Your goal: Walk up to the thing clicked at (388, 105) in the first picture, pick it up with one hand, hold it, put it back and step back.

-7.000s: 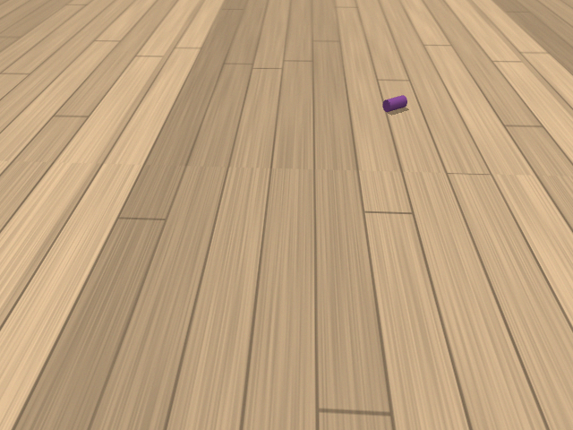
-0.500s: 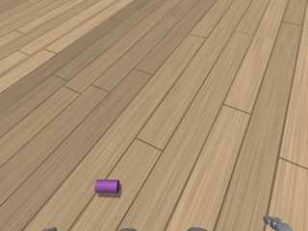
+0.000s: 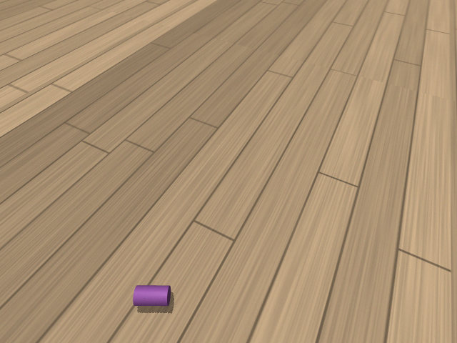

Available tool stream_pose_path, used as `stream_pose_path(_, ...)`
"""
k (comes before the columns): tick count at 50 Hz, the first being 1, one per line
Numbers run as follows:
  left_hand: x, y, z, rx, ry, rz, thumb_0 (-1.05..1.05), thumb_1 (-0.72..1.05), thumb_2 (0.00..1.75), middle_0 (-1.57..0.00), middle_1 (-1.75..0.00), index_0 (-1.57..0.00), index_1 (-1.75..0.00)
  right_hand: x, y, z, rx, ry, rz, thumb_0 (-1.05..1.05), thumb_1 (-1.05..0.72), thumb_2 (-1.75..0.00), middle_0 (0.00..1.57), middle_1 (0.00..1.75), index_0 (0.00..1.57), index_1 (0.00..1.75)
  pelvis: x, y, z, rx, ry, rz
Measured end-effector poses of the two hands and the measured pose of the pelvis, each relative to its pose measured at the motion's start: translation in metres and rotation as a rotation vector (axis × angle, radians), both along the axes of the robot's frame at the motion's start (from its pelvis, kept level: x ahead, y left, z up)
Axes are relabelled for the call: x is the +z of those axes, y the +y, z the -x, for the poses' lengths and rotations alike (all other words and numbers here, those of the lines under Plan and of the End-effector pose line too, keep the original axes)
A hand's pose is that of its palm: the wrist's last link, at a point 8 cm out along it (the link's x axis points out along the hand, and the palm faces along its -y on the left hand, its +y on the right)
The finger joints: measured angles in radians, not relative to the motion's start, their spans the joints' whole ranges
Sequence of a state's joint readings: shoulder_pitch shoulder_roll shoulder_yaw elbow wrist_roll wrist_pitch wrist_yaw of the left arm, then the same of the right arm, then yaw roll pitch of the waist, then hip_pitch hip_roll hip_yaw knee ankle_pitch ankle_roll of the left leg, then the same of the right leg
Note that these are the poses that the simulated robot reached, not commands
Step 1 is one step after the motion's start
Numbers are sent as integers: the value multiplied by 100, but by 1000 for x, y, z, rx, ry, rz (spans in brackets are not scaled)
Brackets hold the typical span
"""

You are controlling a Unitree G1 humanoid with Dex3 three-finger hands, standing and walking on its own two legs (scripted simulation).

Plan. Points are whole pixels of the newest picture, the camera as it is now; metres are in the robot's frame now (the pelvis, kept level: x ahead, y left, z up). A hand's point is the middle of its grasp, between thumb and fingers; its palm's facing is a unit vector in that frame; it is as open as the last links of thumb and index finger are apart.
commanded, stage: walk up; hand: left
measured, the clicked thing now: (152, 295) +0.41 +0.32 -0.74
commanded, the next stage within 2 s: stand in 1.06 s
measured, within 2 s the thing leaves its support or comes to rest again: neither
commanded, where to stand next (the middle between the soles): +0.09 +0.04 m, yaw +0 degrees
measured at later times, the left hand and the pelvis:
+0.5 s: hand out of the picture +0.10 +0.26 -0.15, palm faces -0.01 -0.93 -0.37, open 7.4 cm; pelvis +0.01 +0.00 +0.00, yaw +0 degrees
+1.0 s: hand out of the picture +0.10 +0.25 -0.15, palm faces +0.00 -0.93 -0.36, open 7.4 cm; pelvis +0.01 -0.01 +0.00, yaw +1 degrees
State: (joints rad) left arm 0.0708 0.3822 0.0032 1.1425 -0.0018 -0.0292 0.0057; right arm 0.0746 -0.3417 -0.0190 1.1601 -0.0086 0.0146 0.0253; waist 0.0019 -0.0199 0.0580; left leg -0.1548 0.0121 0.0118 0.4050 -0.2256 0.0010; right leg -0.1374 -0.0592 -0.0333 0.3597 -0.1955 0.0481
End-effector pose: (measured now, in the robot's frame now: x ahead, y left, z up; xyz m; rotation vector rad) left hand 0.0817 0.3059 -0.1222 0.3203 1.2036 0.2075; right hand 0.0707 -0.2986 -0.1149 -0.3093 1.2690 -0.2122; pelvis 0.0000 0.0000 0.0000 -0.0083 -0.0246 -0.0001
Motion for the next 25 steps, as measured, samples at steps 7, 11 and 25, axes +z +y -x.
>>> stream_pose_path(7,5,3,-19,-14,-23,-6,1,90,90,-20,-30,-20,-30,5,1,-20,-5,-54,6,1,-91,-90,20,30,20,30,1,5,-6,-2,-5,-6)
stream_pose_path(11,8,3,-24,-16,-31,-9,1,90,90,-20,-30,-20,-30,5,2,-29,0,-75,1,1,-91,-90,20,30,20,30,2,5,-8,-1,-8,-8)
stream_pose_path(25,10,-5,-10,-1,4,-17,1,90,90,-20,-30,-20,-30,-2,1,-29,7,-54,-25,1,-91,-90,20,30,20,30,3,-1,-11,8,-11,-10)
